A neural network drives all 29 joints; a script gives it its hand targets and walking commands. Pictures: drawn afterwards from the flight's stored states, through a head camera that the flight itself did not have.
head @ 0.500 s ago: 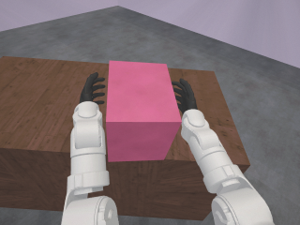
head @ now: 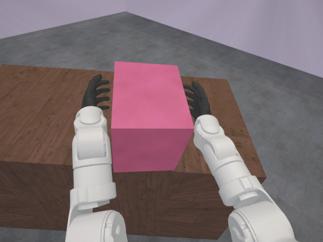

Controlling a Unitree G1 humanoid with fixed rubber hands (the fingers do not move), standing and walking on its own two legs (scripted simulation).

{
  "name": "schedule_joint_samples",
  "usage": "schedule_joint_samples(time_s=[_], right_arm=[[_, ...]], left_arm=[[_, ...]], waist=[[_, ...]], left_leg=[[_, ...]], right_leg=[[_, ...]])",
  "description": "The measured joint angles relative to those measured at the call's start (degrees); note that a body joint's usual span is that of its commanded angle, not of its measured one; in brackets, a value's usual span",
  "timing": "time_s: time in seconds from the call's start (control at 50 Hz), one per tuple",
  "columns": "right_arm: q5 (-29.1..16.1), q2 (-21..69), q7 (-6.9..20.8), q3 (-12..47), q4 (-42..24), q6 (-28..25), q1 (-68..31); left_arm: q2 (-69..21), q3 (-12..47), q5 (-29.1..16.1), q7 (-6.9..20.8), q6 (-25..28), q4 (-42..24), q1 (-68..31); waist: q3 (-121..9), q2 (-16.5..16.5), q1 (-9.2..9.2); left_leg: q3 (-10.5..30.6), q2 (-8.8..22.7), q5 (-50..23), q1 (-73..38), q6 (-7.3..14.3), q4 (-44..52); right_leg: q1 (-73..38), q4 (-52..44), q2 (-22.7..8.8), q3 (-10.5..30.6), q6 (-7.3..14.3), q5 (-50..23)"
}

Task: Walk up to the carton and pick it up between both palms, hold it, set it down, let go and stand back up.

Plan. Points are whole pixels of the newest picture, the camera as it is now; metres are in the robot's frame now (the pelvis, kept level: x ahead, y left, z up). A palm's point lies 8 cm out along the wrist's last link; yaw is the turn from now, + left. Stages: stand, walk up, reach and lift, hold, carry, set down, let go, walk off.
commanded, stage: hold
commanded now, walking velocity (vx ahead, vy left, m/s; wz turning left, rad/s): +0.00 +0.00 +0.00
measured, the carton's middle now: (145, 118) +0.40 +0.02 +0.12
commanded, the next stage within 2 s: none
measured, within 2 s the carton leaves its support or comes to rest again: neither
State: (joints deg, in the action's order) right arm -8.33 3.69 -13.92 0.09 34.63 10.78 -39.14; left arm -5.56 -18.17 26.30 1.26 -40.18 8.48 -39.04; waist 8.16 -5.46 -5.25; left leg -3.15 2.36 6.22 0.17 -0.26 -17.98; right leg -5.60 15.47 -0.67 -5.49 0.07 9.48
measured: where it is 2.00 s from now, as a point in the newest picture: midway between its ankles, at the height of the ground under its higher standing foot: outside the picture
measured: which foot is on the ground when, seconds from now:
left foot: down 0.00-1.00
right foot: down 0.00-1.00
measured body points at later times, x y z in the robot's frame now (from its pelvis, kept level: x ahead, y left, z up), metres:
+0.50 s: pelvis +0.00 +0.00 +0.00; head -0.03 +0.04 +0.45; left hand +0.38 +0.15 +0.19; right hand +0.38 -0.11 +0.17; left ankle +0.06 +0.12 -0.75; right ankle +0.01 -0.11 -0.75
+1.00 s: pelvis +0.00 +0.00 +0.00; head -0.03 +0.03 +0.45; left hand +0.37 +0.14 +0.19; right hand +0.37 -0.11 +0.17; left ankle +0.06 +0.12 -0.75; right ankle +0.01 -0.11 -0.75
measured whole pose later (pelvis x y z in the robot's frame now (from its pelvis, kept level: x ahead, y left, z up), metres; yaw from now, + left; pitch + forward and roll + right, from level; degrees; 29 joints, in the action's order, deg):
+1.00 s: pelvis +0.00 +0.00 +0.00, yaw +0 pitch -13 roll -1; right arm -9.9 3.5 -15.4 3.4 27.0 13.8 -36.0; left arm -6.2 -17.1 26.8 2.9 -44.5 -0.7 -35.7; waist 9.5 -5.2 -5.6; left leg -2.9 2.1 6.0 -2.1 -0.3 -17.2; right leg -7.5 15.3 -0.7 -5.2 0.1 9.5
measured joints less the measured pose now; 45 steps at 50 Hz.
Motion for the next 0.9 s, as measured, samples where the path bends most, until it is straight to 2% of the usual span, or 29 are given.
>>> schedule_joint_samples(time_s=[0.54, 0.72, 0.9], right_arm=[[0.09, 0.65, -0.11, 0.31, -2.55, 1.92, -0.02], [-2.00, -0.34, -0.88, 2.78, -5.63, 2.35, 2.08], [-2.71, -0.71, -1.59, 4.42, -7.91, 2.80, 3.50]], left_arm=[[0.32, 0.35, 0.65, 0.95, -3.26, -4.22, 0.38], [-0.56, 1.11, 0.91, 1.16, -3.86, -7.88, 3.02], [-0.84, 1.45, 0.54, 1.37, -4.43, -10.52, 4.73]], waist=[[0.32, -0.21, 0.07], [1.13, -0.23, -0.66], [1.55, 0.20, -0.63]], left_leg=[[0.33, -0.29, -0.45, -0.12, 0.08, 0.46], [0.38, -0.33, 0.24, -1.91, -0.01, 0.47], [0.25, -0.23, 0.26, -2.30, -0.05, 0.39]], right_leg=[[0.07, 0.08, -0.12, -0.02, 0.00, -0.12], [-1.99, -0.55, -0.08, 0.02, -0.06, 0.23], [-2.23, -0.34, 0.03, 0.27, 0.01, 0.23]])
